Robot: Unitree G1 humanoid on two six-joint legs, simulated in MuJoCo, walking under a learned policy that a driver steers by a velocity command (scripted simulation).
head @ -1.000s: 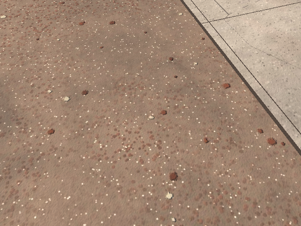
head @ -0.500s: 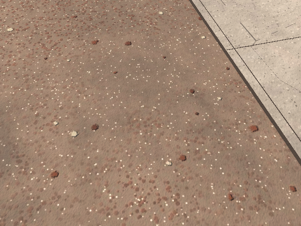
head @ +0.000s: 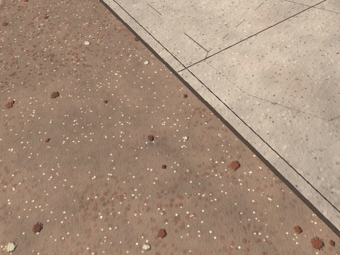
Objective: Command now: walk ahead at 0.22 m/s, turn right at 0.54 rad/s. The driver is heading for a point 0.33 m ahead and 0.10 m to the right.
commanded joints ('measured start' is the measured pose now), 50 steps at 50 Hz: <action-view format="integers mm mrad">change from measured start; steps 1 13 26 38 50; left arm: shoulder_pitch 282 86 134 85 115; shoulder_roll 314 209 169 101 97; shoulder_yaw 80 58 40 11 -9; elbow -34 -117 -192 -151 -79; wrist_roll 26 -3 4 -7 24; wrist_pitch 2 51 80 96 50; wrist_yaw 27 77 90 74 63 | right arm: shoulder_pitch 96 -122 -107 -110 -92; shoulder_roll -74 -116 -237 -175 -110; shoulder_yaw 7 -18 -52 -29 3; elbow -125 -205 -248 -244 -188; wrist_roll -16 -10 -60 3 -16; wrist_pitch -49 22 -6 35 14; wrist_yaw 21 -18 18 18 20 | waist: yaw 68 15 50 -5 6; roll -189 -60 322 252 -73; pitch -524 -216 -172 -145 -36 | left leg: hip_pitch -595 -511 -86 -106 -192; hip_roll -139 -32 359 164 -2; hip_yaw -279 -341 -801 -452 -277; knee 830 298 -338 -274 -196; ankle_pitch -268 191 811 686 349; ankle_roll -46 -66 306 240 -19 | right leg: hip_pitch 890 247 -68 194 256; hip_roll -411 -141 152 18 -92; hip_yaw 756 381 231 70 214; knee -64 -229 385 76 -194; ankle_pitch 743 206 -613 -331 -128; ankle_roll -391 -160 93 177 43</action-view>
